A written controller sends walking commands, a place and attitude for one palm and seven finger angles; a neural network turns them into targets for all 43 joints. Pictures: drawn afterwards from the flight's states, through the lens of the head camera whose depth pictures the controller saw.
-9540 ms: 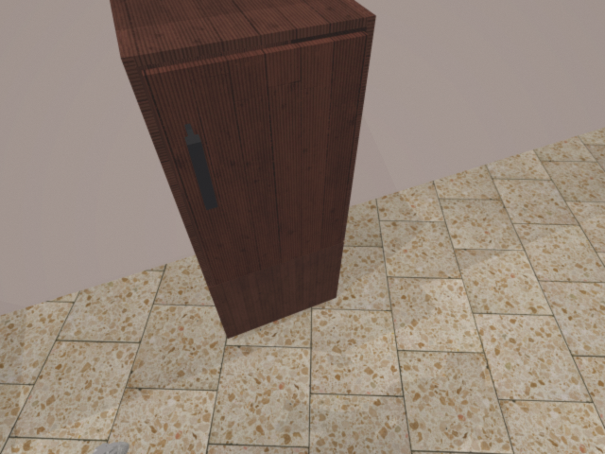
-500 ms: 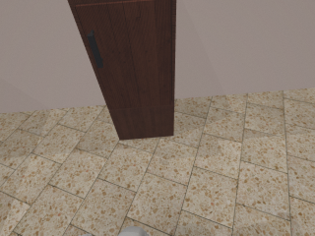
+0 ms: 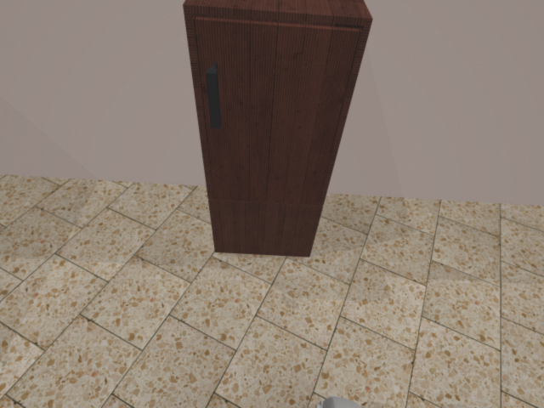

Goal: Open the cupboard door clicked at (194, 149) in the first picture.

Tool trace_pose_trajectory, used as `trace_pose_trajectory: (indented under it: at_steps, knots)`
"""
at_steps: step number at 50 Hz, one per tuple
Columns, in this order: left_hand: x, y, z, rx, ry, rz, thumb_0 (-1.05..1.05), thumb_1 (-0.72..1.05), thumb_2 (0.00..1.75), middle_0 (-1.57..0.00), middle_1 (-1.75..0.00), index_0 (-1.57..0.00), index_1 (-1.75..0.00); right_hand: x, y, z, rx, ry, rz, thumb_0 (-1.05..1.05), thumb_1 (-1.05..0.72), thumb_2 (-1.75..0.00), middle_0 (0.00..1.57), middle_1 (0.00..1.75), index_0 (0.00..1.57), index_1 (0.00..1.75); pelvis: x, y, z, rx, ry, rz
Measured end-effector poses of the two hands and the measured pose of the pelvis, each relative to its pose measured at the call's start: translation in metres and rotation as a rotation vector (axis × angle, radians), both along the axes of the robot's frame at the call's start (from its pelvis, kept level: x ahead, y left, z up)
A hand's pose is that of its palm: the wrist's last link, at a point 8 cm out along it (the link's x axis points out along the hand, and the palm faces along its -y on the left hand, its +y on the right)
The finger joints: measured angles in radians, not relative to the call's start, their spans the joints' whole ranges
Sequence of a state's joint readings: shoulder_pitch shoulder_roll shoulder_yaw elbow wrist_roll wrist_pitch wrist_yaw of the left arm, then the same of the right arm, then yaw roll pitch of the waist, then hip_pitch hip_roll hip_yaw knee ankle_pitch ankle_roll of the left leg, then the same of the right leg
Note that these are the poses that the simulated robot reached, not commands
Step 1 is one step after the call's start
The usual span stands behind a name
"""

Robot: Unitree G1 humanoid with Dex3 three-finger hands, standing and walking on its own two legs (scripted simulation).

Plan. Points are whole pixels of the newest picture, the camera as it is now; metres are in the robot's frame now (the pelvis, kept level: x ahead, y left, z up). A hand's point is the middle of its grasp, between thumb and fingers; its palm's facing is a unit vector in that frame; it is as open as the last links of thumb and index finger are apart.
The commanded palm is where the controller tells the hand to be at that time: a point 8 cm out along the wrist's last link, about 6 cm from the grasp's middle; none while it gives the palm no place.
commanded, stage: take the last steps up to it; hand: left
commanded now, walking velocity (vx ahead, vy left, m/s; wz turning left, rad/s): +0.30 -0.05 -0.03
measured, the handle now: (215, 95) +0.81 +0.19 +0.02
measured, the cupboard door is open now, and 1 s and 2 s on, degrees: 0 0 0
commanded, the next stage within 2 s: come to a stop and stand still in 0.54 s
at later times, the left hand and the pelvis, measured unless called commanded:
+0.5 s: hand (200, 377) +0.21 +0.13 -0.17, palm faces +0.07 -0.98 -0.21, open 7.1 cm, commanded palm none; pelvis +0.16 -0.05 -0.01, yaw +2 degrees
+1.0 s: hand (205, 345) +0.27 +0.14 -0.19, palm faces +0.06 -0.97 -0.22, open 7.4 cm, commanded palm none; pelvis +0.25 -0.05 -0.02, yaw +0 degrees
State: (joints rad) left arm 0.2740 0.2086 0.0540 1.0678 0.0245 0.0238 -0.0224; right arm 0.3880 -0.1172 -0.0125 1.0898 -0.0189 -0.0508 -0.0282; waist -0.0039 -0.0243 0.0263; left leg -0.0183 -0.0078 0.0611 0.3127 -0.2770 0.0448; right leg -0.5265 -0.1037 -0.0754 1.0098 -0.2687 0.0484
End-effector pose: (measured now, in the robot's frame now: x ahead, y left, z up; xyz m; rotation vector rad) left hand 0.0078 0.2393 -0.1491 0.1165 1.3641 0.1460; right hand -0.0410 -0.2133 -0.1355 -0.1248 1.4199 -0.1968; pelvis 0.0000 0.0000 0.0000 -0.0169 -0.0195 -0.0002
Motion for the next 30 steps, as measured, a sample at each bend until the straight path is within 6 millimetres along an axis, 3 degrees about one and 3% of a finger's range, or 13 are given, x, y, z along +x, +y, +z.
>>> trace_pose_trajectory:
  at_steps: [4, 8, 11, 13, 16, 18, 22, 26, 30]
  knots:
    - [0.054, -0.013, 0.000, -0.005, -0.049, -0.041, 0.01, 0.91, 0.89, -0.20, -0.30, -0.20, -0.30, -0.016, 0.005, -0.005, 0.028, 0.083, -0.053, 0.00, -0.90, -0.90, 0.21, 0.30, 0.20, 0.30, 0.022, -0.006, -0.003, 0.010, -0.001, -0.007]
    - [0.122, -0.036, 0.001, -0.009, -0.120, -0.099, 0.01, 0.91, 0.89, -0.20, -0.30, -0.20, -0.29, -0.022, 0.001, -0.011, 0.053, 0.165, -0.104, 0.00, -0.90, -0.90, 0.21, 0.30, 0.20, 0.30, 0.049, -0.019, -0.009, 0.019, 0.002, -0.016]
    - [0.174, -0.056, -0.001, -0.006, -0.200, -0.130, 0.01, 0.91, 0.89, -0.20, -0.30, -0.20, -0.30, -0.018, -0.010, -0.020, 0.070, 0.222, -0.125, 0.00, -0.90, -0.90, 0.21, 0.30, 0.20, 0.30, 0.074, -0.035, -0.020, 0.020, 0.002, -0.015]
    - [0.198, -0.066, -0.004, 0.002, -0.265, -0.124, 0.01, 0.91, 0.89, -0.20, -0.30, -0.20, -0.30, -0.006, -0.022, -0.027, 0.078, 0.248, -0.122, 0.01, -0.90, -0.90, 0.21, 0.30, 0.20, 0.30, 0.088, -0.045, -0.028, 0.021, -0.004, -0.005]
    - [0.207, -0.076, -0.001, 0.002, -0.286, -0.084, 0.01, 0.91, 0.89, -0.20, -0.30, -0.20, -0.30, 0.034, -0.043, -0.030, 0.061, 0.212, -0.092, 0.01, -0.91, -0.90, 0.21, 0.30, 0.20, 0.30, 0.104, -0.052, -0.025, 0.010, -0.017, 0.013]
    - [0.202, -0.078, 0.001, 0.006, -0.257, -0.053, 0.00, 0.91, 0.89, -0.20, -0.30, -0.20, -0.30, 0.074, -0.057, -0.029, 0.041, 0.146, -0.061, 0.01, -0.91, -0.90, 0.21, 0.30, 0.20, 0.30, 0.115, -0.055, -0.019, 0.005, -0.016, 0.019]
    - [0.196, -0.064, 0.008, 0.051, -0.209, -0.001, -0.02, 0.95, 0.89, -0.20, -0.30, -0.21, -0.30, 0.161, -0.074, -0.020, 0.007, -0.022, -0.004, 0.01, -0.91, -0.90, 0.20, 0.30, 0.20, 0.30, 0.138, -0.057, -0.010, -0.001, -0.003, 0.028]
    - [0.184, -0.056, 0.004, 0.041, -0.118, 0.015, -0.02, 0.94, 0.89, -0.20, -0.30, -0.20, -0.30, 0.240, -0.074, -0.009, -0.008, -0.164, 0.049, 0.01, -0.91, -0.90, 0.20, 0.30, 0.19, 0.30, 0.161, -0.052, -0.007, -0.007, 0.004, 0.026]
    - [0.171, -0.049, -0.008, 0.009, -0.033, 0.061, -0.01, 0.93, 0.89, -0.20, -0.30, -0.20, -0.30, 0.303, -0.059, -0.002, -0.018, -0.251, 0.111, 0.00, -0.91, -0.90, 0.20, 0.30, 0.19, 0.30, 0.188, -0.040, -0.010, -0.017, 0.000, 0.027]
